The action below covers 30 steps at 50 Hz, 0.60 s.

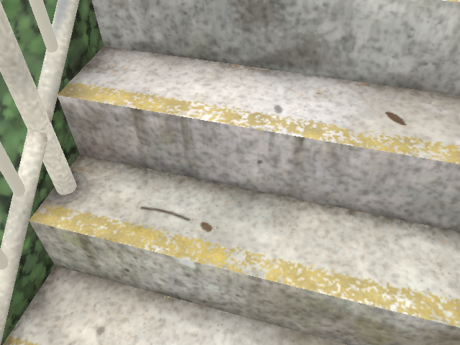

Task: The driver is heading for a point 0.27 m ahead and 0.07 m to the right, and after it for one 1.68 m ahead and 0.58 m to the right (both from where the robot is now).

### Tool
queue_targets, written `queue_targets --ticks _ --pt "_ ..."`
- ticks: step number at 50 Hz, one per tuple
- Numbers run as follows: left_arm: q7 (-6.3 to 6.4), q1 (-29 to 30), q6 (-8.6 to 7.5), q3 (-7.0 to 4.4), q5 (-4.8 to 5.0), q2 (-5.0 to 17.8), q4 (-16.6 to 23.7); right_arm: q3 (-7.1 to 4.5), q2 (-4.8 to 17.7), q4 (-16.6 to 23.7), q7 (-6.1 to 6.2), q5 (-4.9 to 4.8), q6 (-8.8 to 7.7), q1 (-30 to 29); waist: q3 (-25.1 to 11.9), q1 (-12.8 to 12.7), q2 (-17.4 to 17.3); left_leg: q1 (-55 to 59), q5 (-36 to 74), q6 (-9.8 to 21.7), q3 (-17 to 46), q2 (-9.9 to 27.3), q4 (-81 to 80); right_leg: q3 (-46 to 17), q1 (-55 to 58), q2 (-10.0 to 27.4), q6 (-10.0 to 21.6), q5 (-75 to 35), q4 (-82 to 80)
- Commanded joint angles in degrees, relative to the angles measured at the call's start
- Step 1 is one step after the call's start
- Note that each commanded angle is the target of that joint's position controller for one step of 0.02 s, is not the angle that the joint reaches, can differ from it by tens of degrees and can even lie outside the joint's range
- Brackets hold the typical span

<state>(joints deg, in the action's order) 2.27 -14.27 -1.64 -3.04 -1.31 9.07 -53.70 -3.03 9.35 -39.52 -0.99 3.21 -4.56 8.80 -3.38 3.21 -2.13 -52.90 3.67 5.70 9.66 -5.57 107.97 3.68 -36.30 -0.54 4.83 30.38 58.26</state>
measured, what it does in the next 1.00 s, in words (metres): climbs, turning right: left foot, then right foot 0.21 m higher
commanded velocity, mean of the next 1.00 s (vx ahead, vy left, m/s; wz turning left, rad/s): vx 0.18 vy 0.00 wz -0.37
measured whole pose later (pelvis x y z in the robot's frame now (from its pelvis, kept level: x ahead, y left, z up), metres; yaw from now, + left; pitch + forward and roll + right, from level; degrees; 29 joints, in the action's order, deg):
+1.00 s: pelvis +0.22 +0.06 +0.12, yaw -22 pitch +1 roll -1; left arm 3.4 -3.4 6.7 -1.8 -0.6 8.1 -32.2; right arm -3.5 14.5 -43.7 -1.1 1.2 -2.5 18.0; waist 4.8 0.1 -0.1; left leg -19.9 -7.0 1.0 -3.9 7.9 65.6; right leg 5.9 -50.2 -2.3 7.5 33.8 82.3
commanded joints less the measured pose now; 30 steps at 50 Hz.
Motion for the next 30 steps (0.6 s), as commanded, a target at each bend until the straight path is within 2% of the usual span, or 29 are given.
queue_targets --ticks 1,3,4,5,6,7,9,10,11,12,13,14,15,16,17,18,19,20,21,22,23,24,25,26,27,28,29,30 --pt "-1.31 3.78 -3.81 -0.1 0.53 1.7 0.38 3.1 -5.99 3.41 0.74 0.38 1.3 4.53 5.76 5.16 5.01 -11.67 0.31 -1.34 -1.79 2.82 5.24 -19.02 -2.96 9.91 4.01 10.09 -30.61" --pt "-0.99 4.44 -4.93 -0.69 0.86 4.47 1.13 2.27 -1.88 3.76 1.05 -0.9 1.98 2.18 6.02 4.86 3.73 -9.7 2.06 -3.04 -6.55 4.66 -1.83 -17.83 -4.36 10.79 6.32 9.55 -34.48" --pt "-0.16 3.4 -5.63 -0.84 1.44 5.46 1.39 2.32 -1.48 4.51 1.41 -1.81 2.48 -0.45 5.76 3.77 4.22 -9.23 1.04 -3.46 -7.47 6.7 -3.8 -19.8 -3.12 12.54 7.45 9.16 -37.21" --pt "0.58 1.34 -5.88 -1.36 1.28 6.58 0.87 2.14 -1.57 3.58 1.87 -2.36 2.92 0.33 3.97 2.64 5.88 -11.46 0.46 -3.61 -8.82 7.52 -0.85 -20.71 2.03 13.38 8.81 9.13 -37.28" --pt "1.08 -0.26 -5.85 -1.5 1.34 6.44 0.88 1.85 -1.55 1.6 1.72 -2.84 3.14 2.87 1.24 1.66 6.51 -10.91 -0.26 -3.32 -11.03 7.58 2.72 -20.03 5.66 13.38 9.68 7.18 -37.07" --pt "1.26 -1.61 -5.96 -1.68 1.27 6.41 1.15 1.47 -1.18 1.49 1.65 -2.68 3.13 1.66 1.18 0.69 6.56 -12.37 -0.94 -3.43 -10.25 9.08 3.1 -21.23 9.43 14.25 9.78 6.35 -38.22" --pt "1.45 -3.95 -6.95 -2.38 0.65 6.12 1.49 1.16 -0.51 2.33 1.5 -1.07 3.21 -1.79 2.7 -1.6 5.03 -13.55 -3.1 -3.67 -9.28 10.96 0.11 -21.92 15.64 14.55 9.73 2.18 -38.23" --pt "1.84 -5.71 -6.8 -2.62 0.22 5.62 1.7 1.27 -0.99 2.38 1.09 -0.69 3.19 -3.12 2.95 -2.81 4.12 -14.38 -4.57 -3.91 -9.06 11.75 -3.6 -21.99 20.0 14.42 9.61 -0.06 -37.81" --pt "2.33 -6.75 -6.86 -2.66 -0.07 5.28 1.71 1.91 -2.29 3.34 0.66 -0.36 2.85 -6.25 3.98 -3.61 3.45 -15.85 -5.74 -4.06 -9.58 12.34 -7.8 -23.02 23.35 14.67 9.47 -2.2 -37.81" --pt "2.84 -6.8 -6.67 -2.78 -0.29 5.17 2.43 2.27 -2.48 3.68 0.03 -0.45 2.55 -7.11 4.16 -3.94 4.02 -14.27 -7.14 -4.24 -9.3 13.37 -15.7 -22.05 25.22 14.07 8.53 -3.4 -37.99" --pt "3.02 -4.15 -5.95 -3.09 -0.76 5.74 4.29 2.83 -2.93 3.73 -0.67 -0.71 2.11 -6.58 3.23 -3.6 5.22 -7.9 -8.69 -4.17 -10.03 13.98 -25.84 -18.96 23.73 12.75 7.23 -7.55 -39.22" --pt "3.37 -1.24 -5.26 -3.36 -1.14 6.64 6.58 3.09 -2.75 4.07 -1.56 -1.36 1.35 -6.02 2.9 -2.96 6.56 2.15 -9.23 -3.29 -10.45 14.76 -38.65 -17.3 19.36 12.68 7.11 -11.9 -40.84" --pt "3.21 2.49 -4.47 -3.72 -1.18 8.06 7.65 3.28 -3.01 3.95 -1.78 -2.58 0.79 -4.26 0.83 -0.69 10.09 13.4 -10.88 -1.5 -11.43 15.03 -47.6 -15.51 15.42 12.97 7.13 -16.9 -42.87" --pt "2.95 2.51 -3.98 -4.08 -0.99 9.35 7.94 3.0 -2.12 3.05 -1.36 -3.96 0.62 -0.69 -0.07 0.01 11.5 22.24 -13.67 -0.74 -11.82 14.78 -58.02 -14.76 15.3 12.72 7.01 -23.03 -42.69" --pt "2.03 -2.15 -2.86 -4.26 -2.01 10.45 6.86 2.54 -0.45 2.76 0.22 -4.48 0.79 0.93 -0.56 -1.3 12.66 24.81 -27.56 -1.42 -18.89 8.63 -66.69 -16.03 21.06 11.98 7.93 -29.38 -41.73" --pt "1.48 -0.73 -2.18 -3.9 -1.83 9.18 6.98 1.17 2.2 -0.23 1.29 -4.17 -0.71 8.32 -0.33 2.55 4.91 29.96 -18.32 -2.51 -15.93 7.96 -81.02 -10.95 27.88 6.71 5.2 -41.36 -26.93" --pt "0.79 0.51 -2.6 -3.66 -0.29 6.31 8.09 0.05 6.2 -2.08 1.81 -3.53 -2.39 11.38 -0.99 2.59 -1.09 34.38 2.0 -3.98 -16.32 8.12 -94.77 -8.14 31.15 3.47 2.48 -47.77 -13.69" --pt "-0.12 -3.54 -2.91 -3.25 0.61 2.8 8.61 0.11 7.23 -2.55 2.16 -3.69 -3.61 11.01 -3.0 -1.41 -2.26 47.16 26.51 -5.51 -11.32 14.79 -90.09 -7.83 17.99 2.43 0.14 -20.82 -2.1" --pt "-1.18 -9.72 -3.42 -3.29 2.51 -0.82 11.07 -1.29 11.95 -3.93 2.11 -3.49 -2.6 19.65 -13.93 -3.03 -18.01 72.24 90.65 -3.36 1.21 28.79 -72.43 -5.54 -5.11 -1.55 -4.96 -2.13 13.61" --pt "-0.49 -8.71 -2.6 -2.78 3.96 -0.27 9.9 -0.81 10.21 -1.73 2.01 -1.86 -1.77 22.23 -21.89 2.35 -14.27 69.02 88.64 1.6 7.0 34.63 -76.07 -8.0 -7.56 -2.93 -6.8 -2.19 29.74" --pt "0.13 -1.34 -1.91 -2.64 2.42 -1.88 11.7 0.07 7.84 -0.04 2.15 -0.39 -1.99 17.78 -15.37 2.05 -9.83 58.53 62.69 7.09 6.59 33.62 -80.63 -8.28 -10.42 -2.74 -7.28 -5.49 44.68" --pt "0.41 4.86 -1.32 -2.94 0.73 -1.45 14.18 -0.38 8.64 0.8 2.29 -0.2 -2.2 11.68 -8.41 -0.1 -9.05 55.18 45.17 7.47 3.04 31.22 -80.71 -7.71 -18.25 -2.42 -6.55 -8.61 58.13" --pt "0.06 10.19 -1.21 -2.3 -0.48 -2.17 15.96 0.05 6.92 -1.29 2.99 -1.06 -2.08 12.18 -2.42 -0.65 -5.77 52.56 35.87 5.94 -1.84 28.1 -81.8 -8.86 -23.7 -2.24 -4.96 -11.95 63.28" --pt "-0.68 9.68 -0.47 -2.14 -1.1 -1.35 16.91 0.32 5.82 -2.44 3.6 -1.65 -2.25 12.75 0.37 -2.45 -3.44 49.6 25.67 4.26 -6.24 25.68 -83.86 -9.48 -23.52 -1.86 -4.31 -13.69 60.42" --pt "-0.93 9.56 0.38 -2.0 -1.25 -0.94 17.48 0.59 4.47 -3.57 3.47 -1.73 -2.62 13.51 2.07 -3.38 -2.48 47.68 20.2 3.61 -7.64 25.3 -85.48 -8.64 -24.78 -2.49 -3.61 -14.06 63.48" --pt "-1.08 11.5 1.58 -1.76 -0.71 -1.31 19.28 0.43 4.28 -4.79 3.54 -1.47 -2.55 15.64 3.06 -3.68 -1.49 47.68 16.4 3.28 -9.09 24.97 -86.68 -8.09 -26.86 -3.13 -3.29 -14.66 65.57" --pt "-0.94 11.69 2.41 -1.33 -0.62 -1.71 20.13 0.07 4.92 -5.49 3.74 -1.4 -2.95 16.62 3.44 -3.95 -1.33 48.45 14.74 3.22 -10.0 25.59 -87.82 -8.42 -29.27 -3.21 -3.02 -14.88 67.86" --pt "-0.39 12.82 2.81 -0.88 -0.63 -2.48 20.88 -0.18 5.06 -6.36 3.52 -1.16 -3.28 17.32 3.21 -3.83 -2.97 50.28 14.03 3.96 -9.28 27.3 -89.09 -8.57 -33.9 -3.7 -2.26 -13.18 75.33"
Velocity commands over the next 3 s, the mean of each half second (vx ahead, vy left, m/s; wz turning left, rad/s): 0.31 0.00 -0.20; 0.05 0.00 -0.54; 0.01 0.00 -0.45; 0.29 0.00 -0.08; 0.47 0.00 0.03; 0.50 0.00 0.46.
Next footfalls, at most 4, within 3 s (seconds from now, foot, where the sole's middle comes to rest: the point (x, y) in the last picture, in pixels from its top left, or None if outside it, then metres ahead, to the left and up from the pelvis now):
0.38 left None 0.20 0.22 -0.71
0.90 right None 0.31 -0.06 -0.51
1.50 left None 0.42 0.12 -0.50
2.12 right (396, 259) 0.52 -0.34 -0.31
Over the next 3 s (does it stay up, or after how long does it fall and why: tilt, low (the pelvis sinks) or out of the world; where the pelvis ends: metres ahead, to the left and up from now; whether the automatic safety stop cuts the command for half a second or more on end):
stays up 0.75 -0.43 0.65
